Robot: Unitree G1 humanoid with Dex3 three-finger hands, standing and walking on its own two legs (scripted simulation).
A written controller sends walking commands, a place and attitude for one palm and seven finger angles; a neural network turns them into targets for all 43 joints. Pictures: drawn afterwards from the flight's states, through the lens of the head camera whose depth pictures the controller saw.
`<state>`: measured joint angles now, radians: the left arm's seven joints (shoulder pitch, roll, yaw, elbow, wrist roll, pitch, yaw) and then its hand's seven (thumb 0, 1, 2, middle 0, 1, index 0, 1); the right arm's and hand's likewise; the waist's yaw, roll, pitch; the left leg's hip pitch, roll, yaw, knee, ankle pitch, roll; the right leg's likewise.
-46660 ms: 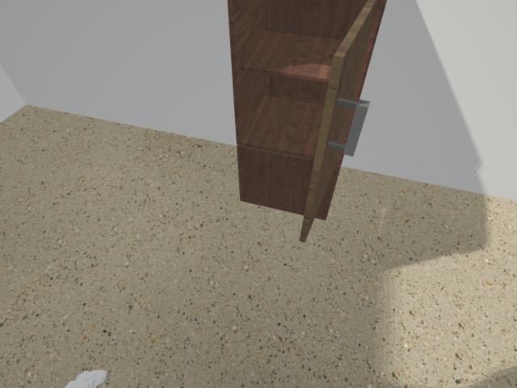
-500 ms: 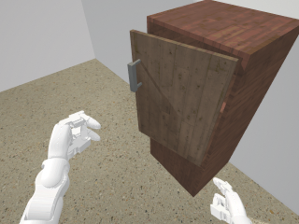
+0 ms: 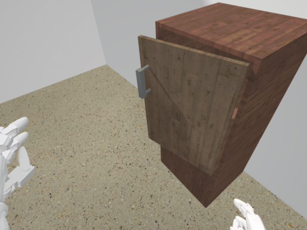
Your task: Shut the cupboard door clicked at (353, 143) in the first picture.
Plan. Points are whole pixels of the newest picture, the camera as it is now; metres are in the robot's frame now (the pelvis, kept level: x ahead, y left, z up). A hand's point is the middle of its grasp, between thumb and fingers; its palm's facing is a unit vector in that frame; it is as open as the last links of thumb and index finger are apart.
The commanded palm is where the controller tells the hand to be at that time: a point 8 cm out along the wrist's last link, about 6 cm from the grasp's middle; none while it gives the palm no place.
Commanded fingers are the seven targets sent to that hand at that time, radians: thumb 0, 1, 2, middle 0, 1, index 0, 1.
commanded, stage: draw the hand back to the body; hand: left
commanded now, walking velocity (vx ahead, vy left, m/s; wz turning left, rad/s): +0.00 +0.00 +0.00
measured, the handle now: (144, 81) +0.66 +0.12 +0.05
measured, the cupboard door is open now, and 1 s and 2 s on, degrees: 13 13 13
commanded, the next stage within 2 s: step back with the hand held close in 0.26 s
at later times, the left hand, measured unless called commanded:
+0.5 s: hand (39, 165) +0.19 +0.25 +0.16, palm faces +0.43 -0.79 -0.43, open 7.4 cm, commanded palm +0.13 +0.29 +0.17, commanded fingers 0.00 0.90 0.90 -0.20 -0.30 -0.20 -0.30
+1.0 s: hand (16, 185) +0.15 +0.28 +0.16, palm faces +0.40 -0.78 -0.49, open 7.4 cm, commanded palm +0.09 +0.31 +0.17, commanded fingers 0.00 0.90 0.90 -0.20 -0.30 -0.20 -0.30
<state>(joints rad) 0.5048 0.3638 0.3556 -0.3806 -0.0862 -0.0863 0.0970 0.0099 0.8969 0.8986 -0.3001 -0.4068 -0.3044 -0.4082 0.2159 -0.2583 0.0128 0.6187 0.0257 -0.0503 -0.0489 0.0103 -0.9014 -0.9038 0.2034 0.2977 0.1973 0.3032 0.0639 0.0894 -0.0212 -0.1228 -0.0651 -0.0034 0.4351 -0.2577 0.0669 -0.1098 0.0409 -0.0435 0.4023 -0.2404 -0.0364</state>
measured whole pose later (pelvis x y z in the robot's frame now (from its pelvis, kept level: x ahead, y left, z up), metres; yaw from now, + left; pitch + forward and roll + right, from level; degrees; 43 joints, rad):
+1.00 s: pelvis -0.06 +0.02 -0.02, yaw -2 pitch +1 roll -1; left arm 0.55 0.44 0.43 -0.47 -0.04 -0.19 0.13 0.01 0.89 0.90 -0.21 -0.30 -0.22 -0.31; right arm 0.23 -0.24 0.01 0.54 0.02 0.02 -0.08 0.01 -0.90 -0.90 0.21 0.30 0.20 0.30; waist 0.00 0.01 -0.04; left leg -0.37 -0.07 0.04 0.60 -0.25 0.10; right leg -0.37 0.03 -0.02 0.57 -0.22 -0.01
